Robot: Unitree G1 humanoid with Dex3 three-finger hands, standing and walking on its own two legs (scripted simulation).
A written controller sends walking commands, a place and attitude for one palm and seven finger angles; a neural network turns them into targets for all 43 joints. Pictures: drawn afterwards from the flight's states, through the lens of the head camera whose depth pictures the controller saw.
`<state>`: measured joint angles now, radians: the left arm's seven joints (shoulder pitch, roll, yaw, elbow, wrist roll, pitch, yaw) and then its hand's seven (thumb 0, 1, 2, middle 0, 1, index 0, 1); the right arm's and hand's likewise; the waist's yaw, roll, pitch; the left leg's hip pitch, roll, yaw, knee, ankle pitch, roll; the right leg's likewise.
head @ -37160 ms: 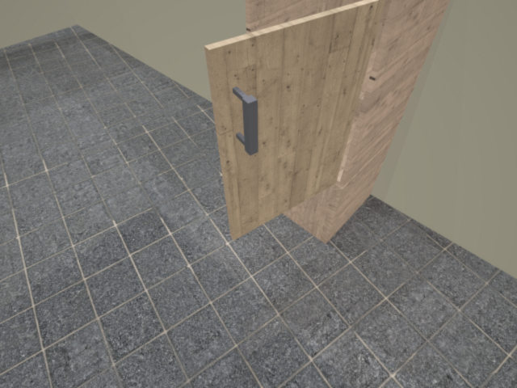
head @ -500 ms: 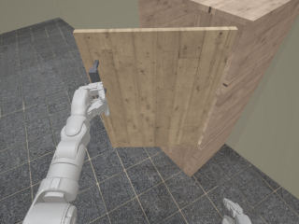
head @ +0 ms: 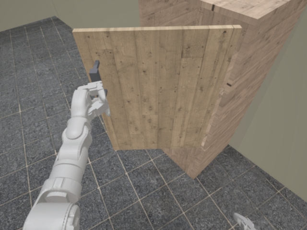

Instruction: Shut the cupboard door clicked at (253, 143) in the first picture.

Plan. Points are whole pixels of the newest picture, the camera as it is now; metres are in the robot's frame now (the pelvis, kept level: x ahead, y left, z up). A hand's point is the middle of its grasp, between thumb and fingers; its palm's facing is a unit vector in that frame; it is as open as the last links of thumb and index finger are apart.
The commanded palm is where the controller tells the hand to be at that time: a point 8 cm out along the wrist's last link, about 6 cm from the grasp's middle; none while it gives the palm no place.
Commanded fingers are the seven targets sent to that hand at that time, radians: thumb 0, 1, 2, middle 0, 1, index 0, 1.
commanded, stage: push the door shut along its arc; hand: left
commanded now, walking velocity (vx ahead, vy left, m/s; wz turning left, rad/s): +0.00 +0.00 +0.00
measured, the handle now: (100, 83) +0.49 +0.18 +0.11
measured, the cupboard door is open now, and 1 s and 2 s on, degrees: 50 34 25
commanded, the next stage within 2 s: pull the fist back off the door in 1.88 s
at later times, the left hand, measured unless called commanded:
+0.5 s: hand (110, 91) +0.46 +0.14 +0.12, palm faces -0.04 -1.00 -0.04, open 3.1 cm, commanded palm +0.45 +0.18 +0.12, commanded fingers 0.00 0.90 0.90 -1.30 -1.50 -1.30 -1.50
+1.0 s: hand (117, 77) +0.52 +0.13 +0.12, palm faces -0.17 -0.99 -0.02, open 3.1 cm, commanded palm +0.52 +0.17 +0.12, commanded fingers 0.00 0.90 0.90 -1.30 -1.50 -1.30 -1.50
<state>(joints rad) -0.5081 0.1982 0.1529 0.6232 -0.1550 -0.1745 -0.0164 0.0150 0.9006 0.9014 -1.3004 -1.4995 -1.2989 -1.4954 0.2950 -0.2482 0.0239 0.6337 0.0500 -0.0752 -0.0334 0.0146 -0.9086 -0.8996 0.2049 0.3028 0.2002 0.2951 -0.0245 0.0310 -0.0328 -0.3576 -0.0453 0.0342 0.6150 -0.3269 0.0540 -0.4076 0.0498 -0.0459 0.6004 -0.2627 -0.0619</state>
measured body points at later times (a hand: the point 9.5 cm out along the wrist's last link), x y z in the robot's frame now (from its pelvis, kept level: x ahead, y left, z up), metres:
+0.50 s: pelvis -0.01 +0.00 -0.01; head +0.05 +0.00 +0.44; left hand +0.45 +0.19 +0.12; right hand +0.06 -0.25 -0.13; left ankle -0.01 +0.08 -0.73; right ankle +0.03 -0.08 -0.73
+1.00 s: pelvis +0.00 +0.01 -0.02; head +0.10 +0.02 +0.42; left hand +0.52 +0.18 +0.12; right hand -0.01 -0.26 -0.13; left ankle -0.01 +0.08 -0.73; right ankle +0.03 -0.08 -0.73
